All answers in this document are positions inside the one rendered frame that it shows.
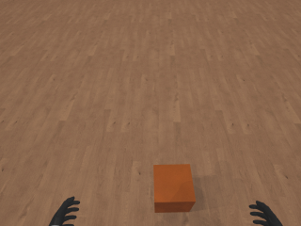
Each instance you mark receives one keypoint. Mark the left robot hand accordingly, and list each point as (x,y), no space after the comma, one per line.
(60,216)

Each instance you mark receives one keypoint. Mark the carton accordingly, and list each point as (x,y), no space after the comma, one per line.
(173,188)

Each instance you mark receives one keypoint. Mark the right robot hand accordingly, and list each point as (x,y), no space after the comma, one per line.
(268,215)

